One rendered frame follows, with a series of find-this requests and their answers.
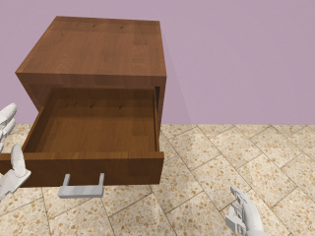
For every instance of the drawer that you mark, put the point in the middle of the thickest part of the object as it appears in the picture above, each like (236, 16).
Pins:
(87, 131)

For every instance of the robot left hand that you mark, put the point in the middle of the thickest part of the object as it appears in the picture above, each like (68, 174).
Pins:
(13, 179)

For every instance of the handle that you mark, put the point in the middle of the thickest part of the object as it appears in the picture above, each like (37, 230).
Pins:
(81, 192)

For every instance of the cabinet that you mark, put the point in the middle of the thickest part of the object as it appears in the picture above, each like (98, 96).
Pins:
(96, 53)

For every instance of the robot right hand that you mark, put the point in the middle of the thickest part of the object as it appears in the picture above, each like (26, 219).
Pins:
(248, 218)

